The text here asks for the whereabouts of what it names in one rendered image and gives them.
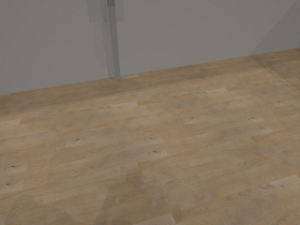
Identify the panel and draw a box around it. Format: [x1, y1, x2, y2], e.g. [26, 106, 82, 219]
[105, 0, 121, 81]

